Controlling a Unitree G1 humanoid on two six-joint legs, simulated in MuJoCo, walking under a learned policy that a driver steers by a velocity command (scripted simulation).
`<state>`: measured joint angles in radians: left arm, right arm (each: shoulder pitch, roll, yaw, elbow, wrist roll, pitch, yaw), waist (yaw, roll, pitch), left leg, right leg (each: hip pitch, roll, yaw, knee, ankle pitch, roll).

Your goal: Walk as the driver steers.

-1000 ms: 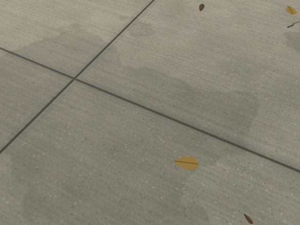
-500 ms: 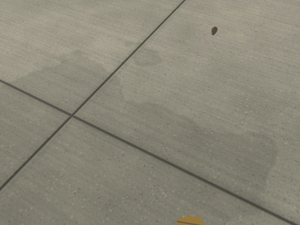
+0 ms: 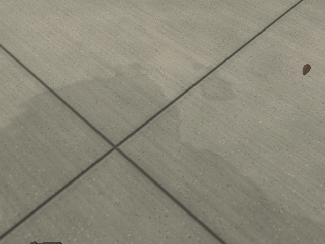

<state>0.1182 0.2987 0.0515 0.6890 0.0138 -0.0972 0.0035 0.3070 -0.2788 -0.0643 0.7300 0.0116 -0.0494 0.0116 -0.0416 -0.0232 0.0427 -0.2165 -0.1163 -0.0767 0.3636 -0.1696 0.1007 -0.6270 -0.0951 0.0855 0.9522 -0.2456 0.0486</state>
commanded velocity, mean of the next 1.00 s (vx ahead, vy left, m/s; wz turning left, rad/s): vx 0.50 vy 0.00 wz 0.08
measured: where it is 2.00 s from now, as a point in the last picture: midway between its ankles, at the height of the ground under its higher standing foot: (151, 176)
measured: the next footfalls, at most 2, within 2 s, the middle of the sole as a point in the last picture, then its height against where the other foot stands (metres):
right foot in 0.22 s outside the picture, level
left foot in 0.74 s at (124, 222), level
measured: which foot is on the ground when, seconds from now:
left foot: down 0.00-0.22, up 0.24-0.72, down 0.74-1.00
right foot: up 0.00-0.20, down 0.22-0.74, up 0.76-1.00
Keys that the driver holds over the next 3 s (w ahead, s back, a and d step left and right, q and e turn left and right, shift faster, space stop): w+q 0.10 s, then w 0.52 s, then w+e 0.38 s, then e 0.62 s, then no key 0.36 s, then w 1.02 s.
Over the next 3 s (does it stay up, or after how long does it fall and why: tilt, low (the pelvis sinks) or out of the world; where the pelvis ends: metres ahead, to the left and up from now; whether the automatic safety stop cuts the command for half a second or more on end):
stays up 1.09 -0.16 0.00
